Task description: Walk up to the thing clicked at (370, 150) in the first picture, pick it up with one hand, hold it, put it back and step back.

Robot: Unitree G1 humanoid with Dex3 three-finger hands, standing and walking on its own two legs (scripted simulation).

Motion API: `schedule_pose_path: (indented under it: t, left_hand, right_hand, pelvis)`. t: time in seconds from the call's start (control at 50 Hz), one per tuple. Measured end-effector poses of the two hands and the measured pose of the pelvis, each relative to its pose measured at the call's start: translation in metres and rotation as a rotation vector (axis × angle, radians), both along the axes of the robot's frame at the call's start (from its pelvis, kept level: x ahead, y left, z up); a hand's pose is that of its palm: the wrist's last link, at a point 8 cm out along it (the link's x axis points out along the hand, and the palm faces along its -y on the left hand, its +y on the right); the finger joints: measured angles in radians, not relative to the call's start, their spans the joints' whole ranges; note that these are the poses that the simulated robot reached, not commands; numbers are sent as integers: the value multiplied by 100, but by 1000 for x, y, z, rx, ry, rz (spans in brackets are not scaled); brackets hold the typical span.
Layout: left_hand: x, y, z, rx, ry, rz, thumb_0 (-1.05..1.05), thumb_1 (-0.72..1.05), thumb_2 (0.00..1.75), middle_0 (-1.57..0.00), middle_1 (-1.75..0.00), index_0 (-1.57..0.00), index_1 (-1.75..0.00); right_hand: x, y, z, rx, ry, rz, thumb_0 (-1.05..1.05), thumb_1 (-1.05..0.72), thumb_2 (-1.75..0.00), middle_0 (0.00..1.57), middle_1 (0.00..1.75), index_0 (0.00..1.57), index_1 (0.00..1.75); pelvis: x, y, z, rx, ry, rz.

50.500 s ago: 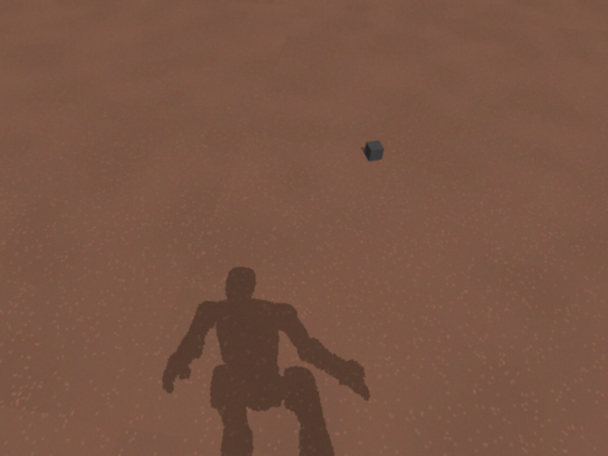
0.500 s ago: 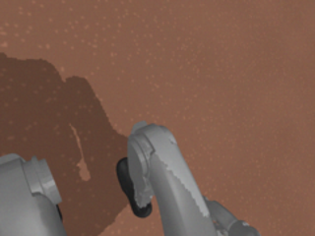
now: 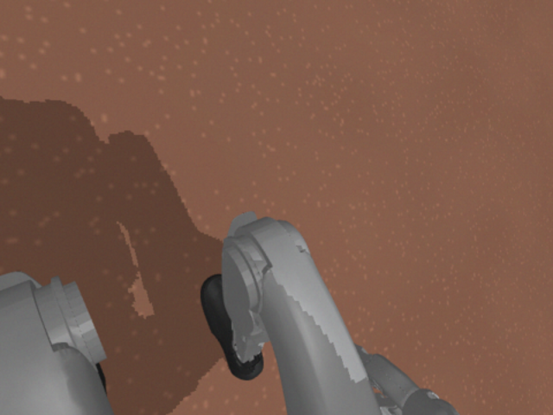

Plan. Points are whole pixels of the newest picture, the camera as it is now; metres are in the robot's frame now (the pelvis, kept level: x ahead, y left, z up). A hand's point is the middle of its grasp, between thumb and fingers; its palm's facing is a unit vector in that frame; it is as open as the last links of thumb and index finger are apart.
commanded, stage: close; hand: left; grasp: from above
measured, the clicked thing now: out of the picture +0.42 +0.38 -0.27
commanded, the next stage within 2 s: settle in 0.82 s
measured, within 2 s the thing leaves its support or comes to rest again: leaves its support in 1.24 s
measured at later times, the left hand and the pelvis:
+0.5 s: hand out of the picture +0.41 +0.37 -0.25, palm faces -0.42 -0.22 -0.88, open 10.8 cm; pelvis +0.00 +0.00 +0.00, yaw +0 degrees
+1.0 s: hand out of the picture +0.42 +0.37 -0.24, palm faces -0.40 -0.21 -0.89, open 10.1 cm; pelvis +0.00 +0.00 +0.00, yaw +0 degrees
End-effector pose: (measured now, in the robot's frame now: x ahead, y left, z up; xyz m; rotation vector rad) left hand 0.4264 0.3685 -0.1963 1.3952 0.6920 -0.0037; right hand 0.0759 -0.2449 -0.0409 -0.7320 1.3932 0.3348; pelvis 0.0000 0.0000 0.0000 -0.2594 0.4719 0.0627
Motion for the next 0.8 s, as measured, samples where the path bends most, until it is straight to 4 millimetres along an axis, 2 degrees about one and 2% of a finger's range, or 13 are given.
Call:
schedule_pose_path:
  t: [0.18,0.48,0.8]
  left_hand:
    - [-5,1,1,-7,28,37,0,-28,83,-24,-93,-27,-90]
    - [-7,6,3,-19,25,2,0,-6,74,-39,-86,-45,-82]
    - [-4,7,10,-8,1,-4,1,1,60,-53,-79,-57,-73]
  right_hand:
    - [-1,1,-2,23,-3,-14,0,-90,-90,20,30,20,30]
    - [2,-5,-4,2,9,1,0,-90,-90,20,30,20,30]
    - [3,-2,-3,-4,-11,-1,0,-90,-90,20,30,20,30]
  pelvis:
    - [1,-1,1,4,8,-1]
    - [1,-2,1,8,-3,1]
    - [-2,-1,1,4,-3,1]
